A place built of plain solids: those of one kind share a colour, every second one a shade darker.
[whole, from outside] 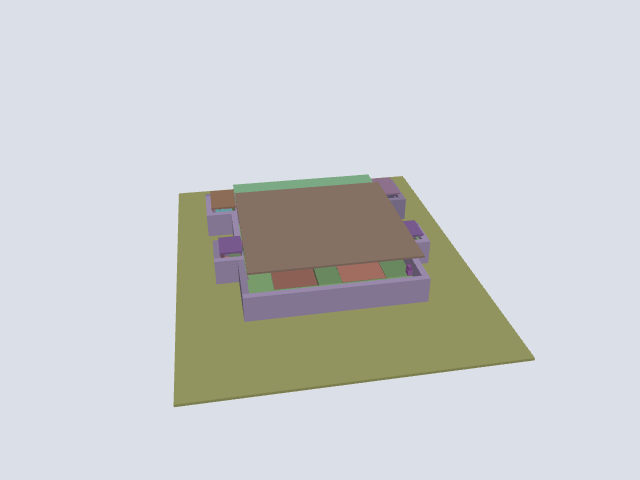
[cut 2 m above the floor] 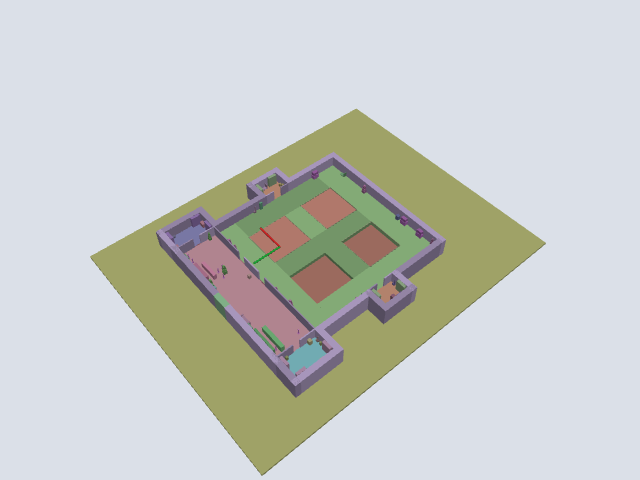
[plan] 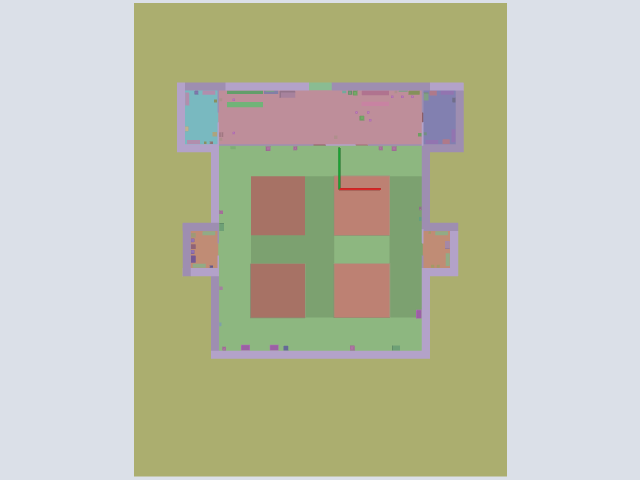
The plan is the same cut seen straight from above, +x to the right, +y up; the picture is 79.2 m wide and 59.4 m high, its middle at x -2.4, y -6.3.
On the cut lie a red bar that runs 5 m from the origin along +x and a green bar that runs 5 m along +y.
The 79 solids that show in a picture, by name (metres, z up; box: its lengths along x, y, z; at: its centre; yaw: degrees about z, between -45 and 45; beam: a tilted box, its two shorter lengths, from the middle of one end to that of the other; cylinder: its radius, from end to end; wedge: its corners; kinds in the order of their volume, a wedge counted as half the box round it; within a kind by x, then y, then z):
{
 "ground_under_all_1": {"box": [46.16, 58.58, 0.4], "at": [-2.35, -6.26, -1.63]},
 "wall_1": {"box": [1.0, 8.65, 4.09], "at": [-19.6, 8.88, 0.57]},
 "wall_2": {"box": [1.0, 6.6, 4.09], "at": [-18.9, -7.47, 0.57]},
 "wall_3": {"box": [5.2, 1.0, 4.09], "at": [-17.5, 5.05, 0.57]},
 "wall_4": {"box": [4.5, 1.0, 4.09], "at": [-17.15, -10.28, 0.57]},
 "wall_5": {"box": [4.5, 1.0, 4.09], "at": [-17.15, -4.67, 0.57]},
 "wall_6": {"box": [6.0, 1.0, 4.09], "at": [-17.1, 12.7, 0.57]},
 "wall_7": {"box": [1.0, 11.08, 4.09], "at": [-15.4, -15.46, 0.57]},
 "wall_8": {"box": [1.0, 10.58, 4.09], "at": [-15.4, 0.26, 0.57]},
 "wall_9": {"box": [0.2, 1.7, 4.09], "at": [-15.0, -9.08, 0.57]},
 "wall_10": {"box": [0.2, 2.93, 4.09], "at": [-15.0, 6.81, 0.57]},
 "wall_11": {"box": [0.2, 2.93, 4.09], "at": [-15.0, 10.94, 0.57]},
 "wall_12": {"box": [12.15, 1.0, 4.09], "at": [-9.83, 12.7, 0.57]},
 "wall_13": {"box": [11.9, 0.2, 4.09], "at": [-9.15, 5.45, 0.57]},
 "wall_14": {"box": [27.1, 1.0, 4.09], "at": [-2.35, -20.5, 0.57]},
 "wall_15": {"box": [3.73, 0.2, 4.09], "at": [0.16, 5.45, 0.57]},
 "wall_16": {"box": [12.15, 1.0, 4.09], "at": [5.13, 12.7, 0.57]},
 "wall_17": {"box": [6.88, 0.2, 4.09], "at": [6.96, 5.45, 0.57]},
 "wall_18": {"box": [0.2, 1.75, 4.09], "at": [10.3, -9.1, 0.57]},
 "wall_19": {"box": [0.2, 1.7, 4.09], "at": [10.3, -5.87, 0.57]},
 "wall_20": {"box": [0.2, 2.93, 4.09], "at": [10.3, 6.81, 0.57]},
 "wall_21": {"box": [0.2, 2.93, 4.09], "at": [10.3, 10.94, 0.57]},
 "wall_22": {"box": [1.0, 11.08, 4.09], "at": [10.7, -15.46, 0.57]},
 "wall_23": {"box": [1.0, 10.58, 4.09], "at": [10.7, 0.26, 0.57]},
 "wall_24": {"box": [6.0, 1.0, 4.09], "at": [12.4, 12.7, 0.57]},
 "wall_25": {"box": [4.5, 1.0, 4.09], "at": [12.45, -10.28, 0.57]},
 "wall_26": {"box": [4.5, 1.0, 4.09], "at": [12.45, -4.67, 0.57]},
 "wall_27": {"box": [5.2, 1.0, 4.09], "at": [12.8, 5.05, 0.57]},
 "wall_28": {"box": [1.0, 6.6, 4.09], "at": [14.2, -7.47, 0.57]},
 "wall_29": {"box": [1.0, 8.65, 4.09], "at": [14.9, 8.88, 0.57]},
 "floor_gang_1": {"box": [4.05, 17.5, 1.48], "at": [-12.97, -7.15, -0.74]},
 "floor_gang_2": {"box": [6.7, 3.55, 1.48], "at": [-7.6, -7.47, -0.74]},
 "floor_gang_3": {"box": [3.6, 17.5, 1.48], "at": [-2.45, -7.15, -0.74]},
 "floor_gang_4": {"box": [25.3, 4.2, 1.48], "at": [-2.35, -18.0, -0.74]},
 "floor_gang_5": {"box": [25.3, 3.85, 1.48], "at": [-2.35, 3.52, -0.74]},
 "floor_gang_6": {"box": [6.85, 3.55, 1.48], "at": [2.77, -7.47, -0.74]},
 "floor_gang_7": {"box": [4.1, 17.5, 1.48], "at": [8.25, -7.15, -0.74]},
 "floor_foyer_1": {"box": [25.3, 6.85, 1.48], "at": [-2.35, 8.88, -0.74]},
 "step_tier_1": {"box": [6.7, 6.65, 0.75], "at": [-7.6, -12.57, -1.1]},
 "step_tier_2": {"box": [6.7, 7.3, 0.82], "at": [-7.6, -2.05, -1.07]},
 "step_tier_3": {"box": [6.85, 6.65, 1.39], "at": [2.77, -12.57, -0.79]},
 "step_tier_4": {"box": [6.85, 7.3, 1.48], "at": [2.77, -2.05, -0.74]},
 "ceil_hall_1": {"box": [25.3, 25.55, 0.3], "at": [-2.35, -7.33, 5.9]},
 "ceil_foyer_1": {"box": [25.3, 6.85, 0.3], "at": [-2.35, 8.88, 4.35]},
 "floor_side_1": {"box": [3.5, 4.8, 1.48], "at": [-16.75, -7.47, -0.74]},
 "floor_side_2": {"box": [3.5, 4.8, 1.48], "at": [12.05, -7.47, -0.74]},
 "floor_cloaks_1": {"box": [4.2, 6.85, 1.48], "at": [12.4, 8.88, -0.74]},
 "floor_store_1": {"box": [4.2, 6.85, 1.48], "at": [-17.1, 8.88, -0.74]},
 "door_leaf_1": {"box": [2.8, 0.97, 4.75], "at": [-2.35, 12.71, 0.9]},
 "ceil_side_1": {"box": [3.5, 4.8, 0.3], "at": [-16.75, -7.47, 3.4]},
 "ceil_side_2": {"box": [3.5, 4.8, 0.3], "at": [12.05, -7.47, 3.4]},
 "ceil_cloaks_1": {"box": [4.2, 6.85, 0.3], "at": [12.4, 8.88, 3.4]},
 "ceil_store_1": {"box": [4.2, 6.85, 0.3], "at": [-17.1, 8.88, 3.4]},
 "bar_foyer_1": {"box": [4.45, 0.65, 1.1], "at": [-11.68, 10.45, 0.55]},
 "bar_foyer_2": {"box": [4.45, 0.4, 2.1], "at": [-11.68, 11.97, 1.05]},
 "shelves_side_1": {"box": [1.6, 0.5, 2.0], "at": [-17.35, -9.49, 1.0]},
 "shelves_side_2": {"box": [1.6, 0.5, 2.0], "at": [-16.15, -5.46, 1.0]},
 "shelves_side_3": {"box": [1.6, 0.5, 2.0], "at": [12.65, -5.46, 1.0]},
 "shelves_side_4": {"box": [0.5, 1.6, 2.0], "at": [13.42, -8.72, 1.0]},
 "cloakroom_foyer_1": {"box": [3.4, 0.55, 1.0], "at": [4.45, 10.54, 0.5]},
 "cloakroom_foyer_2": {"box": [3.4, 0.55, 1.75], "at": [4.45, 11.89, 0.87]},
 "shelves_cloaks_1": {"box": [1.6, 0.5, 2.0], "at": [11.45, 5.83, 1.0]},
 "shelves_cloaks_2": {"box": [1.6, 0.5, 2.0], "at": [13.35, 11.92, 1.0]},
 "shelves_cloaks_3": {"box": [0.5, 1.6, 2.0], "at": [14.12, 6.6, 1.0]},
 "shelves_store_1": {"box": [0.5, 1.6, 2.0], "at": [-18.82, 11.15, 1.0]},
 "shelves_store_2": {"box": [1.6, 0.5, 2.0], "at": [-18.05, 5.83, 1.0]},
 "shelves_store_3": {"box": [1.6, 0.5, 2.0], "at": [-16.15, 11.92, 1.0]},
 "cart_1": {"box": [0.98, 0.58, 0.58], "at": [-8.07, -19.61, 1.21]},
 "cart_2": {"box": [0.58, 0.98, 0.58], "at": [9.81, -15.48, 1.21]},
 "sofa_foyer_1": {"box": [1.97, 0.86, 0.33], "at": [-6.43, 11.74, 0.27]},
 "hamper_cloaks_1": {"box": [0.9, 0.6, 0.72], "at": [13.2, 5.88, 0.36]},
 "bench_foyer_1": {"box": [1.4, 0.5, 0.46], "at": [9.25, 11.92, 0.22]},
 "kerb_1": {"box": [0.1, 6.65, 0.07], "at": [-11.0, -12.57, 0.03]},
 "kerb_2": {"box": [6.87, 0.05, 0.06], "at": [-7.62, -9.22, 0.02]},
 "kerb_3": {"box": [0.07, 6.65, 0.035], "at": [-4.21, -12.57, 0.01]},
 "kerb_4": {"box": [7.01, 0.08, 0.045], "at": [2.77, -9.21, 0.02]},
 "kerb_5": {"box": [6.96, 0.09, 0.06], "at": [2.77, -5.75, 0.02]},
 "kerb_6": {"box": [6.96, 0.1, 0.07], "at": [2.77, 1.65, 0.03]},
 "trolley_cloaks_1": {"box": [0.6, 1.0, 0.06], "at": [10.73, 11.45, 0.2]}
}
